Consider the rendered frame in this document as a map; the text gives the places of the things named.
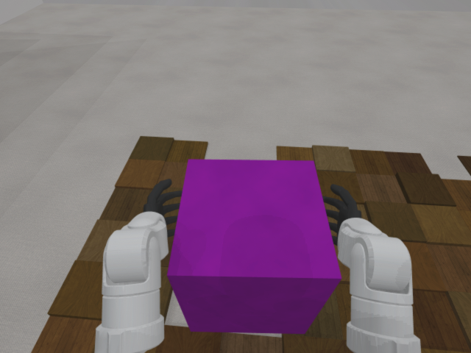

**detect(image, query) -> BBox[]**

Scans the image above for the robot left hand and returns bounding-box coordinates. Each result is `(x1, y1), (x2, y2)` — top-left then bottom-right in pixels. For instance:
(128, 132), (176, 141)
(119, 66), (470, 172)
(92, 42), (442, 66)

(143, 179), (183, 238)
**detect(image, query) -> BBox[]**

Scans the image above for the robot right hand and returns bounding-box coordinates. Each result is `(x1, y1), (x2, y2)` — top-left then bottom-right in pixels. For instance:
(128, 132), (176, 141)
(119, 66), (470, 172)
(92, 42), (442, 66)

(322, 184), (361, 246)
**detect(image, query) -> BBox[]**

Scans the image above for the right robot forearm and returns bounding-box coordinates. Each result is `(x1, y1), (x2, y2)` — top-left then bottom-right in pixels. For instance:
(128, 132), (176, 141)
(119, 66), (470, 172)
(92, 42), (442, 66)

(338, 218), (421, 353)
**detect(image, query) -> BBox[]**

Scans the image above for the carton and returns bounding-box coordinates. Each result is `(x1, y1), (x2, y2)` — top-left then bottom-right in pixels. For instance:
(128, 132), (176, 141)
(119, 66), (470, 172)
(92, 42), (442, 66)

(167, 159), (341, 334)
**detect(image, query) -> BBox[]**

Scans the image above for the left robot forearm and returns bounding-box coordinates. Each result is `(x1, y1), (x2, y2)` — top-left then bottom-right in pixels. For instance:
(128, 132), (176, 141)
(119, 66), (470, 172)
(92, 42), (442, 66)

(94, 212), (169, 353)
